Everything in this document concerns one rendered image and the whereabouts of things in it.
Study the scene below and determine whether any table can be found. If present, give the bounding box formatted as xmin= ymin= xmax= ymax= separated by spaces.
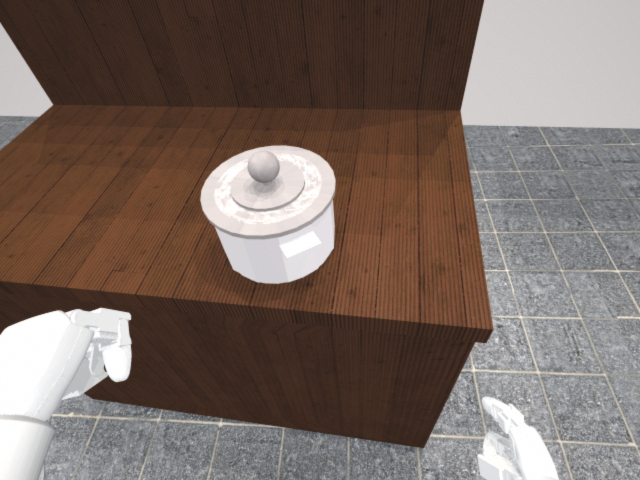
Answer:
xmin=0 ymin=0 xmax=493 ymax=448

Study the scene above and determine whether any lid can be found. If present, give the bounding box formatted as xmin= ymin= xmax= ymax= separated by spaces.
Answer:
xmin=200 ymin=146 xmax=336 ymax=239

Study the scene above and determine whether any pot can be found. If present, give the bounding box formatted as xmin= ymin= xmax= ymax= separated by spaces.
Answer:
xmin=215 ymin=200 xmax=335 ymax=284

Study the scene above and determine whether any robot right hand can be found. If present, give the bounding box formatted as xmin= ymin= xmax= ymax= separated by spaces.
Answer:
xmin=477 ymin=396 xmax=559 ymax=480

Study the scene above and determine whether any robot left hand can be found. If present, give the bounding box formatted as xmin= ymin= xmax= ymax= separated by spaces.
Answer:
xmin=0 ymin=308 xmax=132 ymax=422

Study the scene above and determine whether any knob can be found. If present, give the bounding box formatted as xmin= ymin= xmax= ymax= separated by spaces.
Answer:
xmin=248 ymin=150 xmax=280 ymax=183

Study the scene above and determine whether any robot left forearm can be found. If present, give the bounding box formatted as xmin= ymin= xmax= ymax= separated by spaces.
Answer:
xmin=0 ymin=415 xmax=55 ymax=480

